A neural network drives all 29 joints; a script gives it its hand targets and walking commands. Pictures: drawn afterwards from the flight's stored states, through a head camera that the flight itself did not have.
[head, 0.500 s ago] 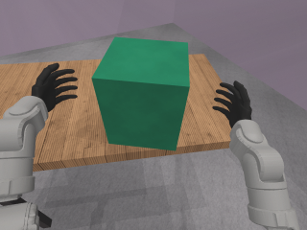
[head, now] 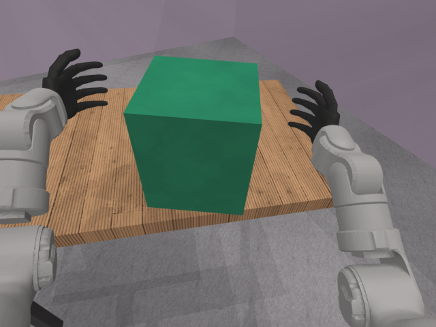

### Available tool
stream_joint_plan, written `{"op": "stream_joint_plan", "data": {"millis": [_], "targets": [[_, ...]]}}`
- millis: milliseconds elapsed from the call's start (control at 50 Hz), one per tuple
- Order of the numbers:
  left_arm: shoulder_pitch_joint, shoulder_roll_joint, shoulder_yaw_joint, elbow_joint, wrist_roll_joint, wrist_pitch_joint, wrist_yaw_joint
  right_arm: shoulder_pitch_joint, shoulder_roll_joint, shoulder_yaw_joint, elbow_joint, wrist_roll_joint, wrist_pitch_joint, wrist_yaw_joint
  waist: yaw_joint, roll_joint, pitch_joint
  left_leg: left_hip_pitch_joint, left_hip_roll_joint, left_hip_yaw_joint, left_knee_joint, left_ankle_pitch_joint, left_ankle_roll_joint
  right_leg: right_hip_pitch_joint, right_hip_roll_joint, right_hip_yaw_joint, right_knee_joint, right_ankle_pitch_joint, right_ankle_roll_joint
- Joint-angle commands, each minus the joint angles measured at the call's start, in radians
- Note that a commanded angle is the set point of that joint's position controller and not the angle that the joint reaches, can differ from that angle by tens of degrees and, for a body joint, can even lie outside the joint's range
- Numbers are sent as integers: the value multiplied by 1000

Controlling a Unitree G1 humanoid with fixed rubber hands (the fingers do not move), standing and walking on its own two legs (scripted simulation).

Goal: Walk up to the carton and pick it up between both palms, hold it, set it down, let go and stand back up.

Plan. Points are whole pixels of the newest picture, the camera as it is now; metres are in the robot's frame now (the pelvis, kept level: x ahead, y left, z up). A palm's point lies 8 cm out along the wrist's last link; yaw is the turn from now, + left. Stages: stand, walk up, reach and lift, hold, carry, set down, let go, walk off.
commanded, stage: reach and lift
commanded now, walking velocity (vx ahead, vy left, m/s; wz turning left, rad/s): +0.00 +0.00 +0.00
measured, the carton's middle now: (200, 138) +0.45 +0.04 +0.11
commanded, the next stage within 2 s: none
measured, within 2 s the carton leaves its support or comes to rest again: neither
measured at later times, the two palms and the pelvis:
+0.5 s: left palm (77, 71) +0.44 +0.23 +0.26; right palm (322, 103) +0.41 -0.17 +0.23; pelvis +0.00 +0.00 +0.00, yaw +0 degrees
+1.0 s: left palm (105, 123) +0.44 +0.22 +0.15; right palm (304, 144) +0.41 -0.17 +0.14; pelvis +0.01 +0.00 +0.00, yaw +0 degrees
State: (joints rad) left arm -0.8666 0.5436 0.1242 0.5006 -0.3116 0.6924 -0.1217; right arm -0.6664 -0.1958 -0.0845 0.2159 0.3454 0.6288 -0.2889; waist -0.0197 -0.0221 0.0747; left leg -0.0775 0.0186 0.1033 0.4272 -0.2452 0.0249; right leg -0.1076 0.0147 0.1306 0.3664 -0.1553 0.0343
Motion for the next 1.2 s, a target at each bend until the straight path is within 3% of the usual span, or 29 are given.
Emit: {"op": "stream_joint_plan", "data": {"millis": [0,20,200,220,240,260,340,360,400,440,460,520,560,600,680,720,760,780,820,840,860,900,920,940,1000,1040,1080,1120,1180], "targets": [[-515,243,-8,-68,-20,-70,-1,-528,-170,-26,-83,34,-62,-12,-110,80,-462,-39,-10,-52,-77,272,-51,225,17,-117,-33,347,-40],[-535,223,-25,-27,-23,-66,3,-554,-182,-67,-10,6,-68,-8,-150,62,-455,-59,-12,-65,-73,248,-48,213,21,-120,-35,306,-49],[-688,225,-90,215,-53,-141,15,-704,-156,-50,170,18,-81,7,-151,112,-479,-62,-19,-66,-87,176,-45,165,6,-124,-48,237,-65],[-674,194,-120,245,-53,-144,14,-704,-153,-56,173,3,-83,3,-163,92,-443,-81,-9,-69,-96,187,-45,168,7,-128,-50,266,-62],[-642,232,-84,209,-55,-158,12,-690,-160,-26,149,6,-86,3,-138,51,-488,-63,-8,-67,-91,234,-38,215,10,-134,-37,328,-50],[-734,216,-102,221,-73,-170,13,-752,-169,-42,184,16,-93,-1,-164,68,-486,-76,-12,-72,-83,238,-47,199,11,-131,-34,324,-54],[-789,227,-106,316,-77,-197,20,-837,-168,-19,205,35,-111,13,-143,68,-497,-73,-15,-73,-72,244,-43,169,12,-137,-33,307,-55],[-741,200,-115,385,-54,-204,19,-767,-144,-9,324,7,-103,9,-141,89,-436,-81,-7,-82,-86,216,-44,154,11,-143,-34,280,-61],[-766,191,-146,366,-69,-231,22,-795,-140,-2,320,18,-123,13,-168,71,-504,-45,-8,-88,-69,270,-48,133,18,-145,-37,296,-61],[-712,176,-140,383,-61,-259,18,-758,-109,1,333,7,-137,17,-154,56,-529,-48,-15,-74,-72,251,-36,153,12,-143,-41,309,-58],[-664,153,-140,521,-54,-286,8,-711,-71,14,448,0,-138,17,-159,43,-445,-75,-18,-76,-62,222,-29,123,8,-138,-28,283,-53],[-702,163,-154,495,-56,-335,-4,-770,-83,22,341,-8,-178,14,-139,62,-468,-95,-28,-67,-86,202,-33,159,4,-139,-43,260,-56],[-684,101,-195,564,-39,-351,-12,-710,-46,20,488,-42,-196,19,-176,61,-381,-91,-15,-81,-93,194,-35,104,8,-144,-53,210,-52],[-681,99,-208,467,-60,-394,-8,-731,-61,-1,382,-34,-240,27,-165,62,-510,-57,-15,-80,-73,226,-45,85,15,-150,-37,235,-54],[-594,68,-198,419,-43,-472,7,-613,-30,27,418,-62,-303,41,-131,107,-512,1,-10,-86,-51,384,-73,42,22,-161,-40,252,-50],[-618,71,-182,466,-42,-502,8,-624,-17,14,449,-76,-325,44,-120,102,-477,-55,-19,-74,-60,281,-60,28,20,-150,-40,185,-46],[-612,64,-164,387,-20,-531,28,-616,-31,1,428,-87,-352,57,-112,125,-551,-3,-16,-92,-41,346,-76,22,31,-162,-28,207,-43],[-561,56,-171,505,10,-531,16,-566,18,27,518,-95,-340,56,-104,118,-406,-48,-12,-86,-64,295,-67,4,15,-147,-44,155,-47],[-618,54,-168,405,-9,-556,34,-628,-15,-14,400,-117,-390,52,-111,119,-526,-49,-11,-86,-64,273,-78,37,25,-163,-21,179,-41],[-611,49,-169,387,-12,-576,45,-583,-5,-50,444,-129,-401,51,-142,129,-529,-46,-12,-90,-60,275,-83,5,27,-168,-27,180,-38],[-630,84,-133,357,-13,-600,43,-619,17,-38,370,-121,-422,50,-93,124,-595,-50,-15,-75,-31,341,-77,26,24,-149,-12,215,-36],[-579,43,-148,449,-8,-607,52,-563,12,-23,455,-152,-436,52,-105,110,-569,-63,-14,-71,-23,367,-76,12,22,-159,-8,247,-35],[-518,36,-147,370,9,-603,44,-557,13,21,366,-142,-458,49,-68,109,-624,-18,-23,-68,-18,417,-78,69,30,-149,-9,279,-33],[-549,55,-95,497,41,-593,48,-575,14,2,467,-139,-444,48,-63,96,-516,-75,-22,-64,-25,330,-69,38,30,-151,-11,217,-32],[-524,43,-66,355,38,-595,48,-554,36,60,346,-119,-483,38,-28,81,-650,-31,-32,-53,8,454,-69,97,28,-139,11,348,-21],[-527,19,-98,375,44,-598,54,-580,39,50,341,-107,-500,30,-74,90,-655,6,-31,-60,17,473,-74,53,32,-150,4,370,-17],[-518,26,-68,424,42,-593,49,-569,65,50,368,-107,-480,26,-49,40,-580,-76,-30,-50,-1,366,-56,81,30,-150,1,309,-16],[-531,-17,-83,356,50,-597,45,-536,101,59,336,-121,-493,24,-52,61,-621,-58,-34,-46,1,399,-56,98,21,-142,4,355,-13],[-518,-57,-92,397,66,-569,48,-486,104,25,447,-133,-490,8,-98,82,-562,-30,-30,-50,-4,424,-77,55,34,-151,-22,345,-20]]}}
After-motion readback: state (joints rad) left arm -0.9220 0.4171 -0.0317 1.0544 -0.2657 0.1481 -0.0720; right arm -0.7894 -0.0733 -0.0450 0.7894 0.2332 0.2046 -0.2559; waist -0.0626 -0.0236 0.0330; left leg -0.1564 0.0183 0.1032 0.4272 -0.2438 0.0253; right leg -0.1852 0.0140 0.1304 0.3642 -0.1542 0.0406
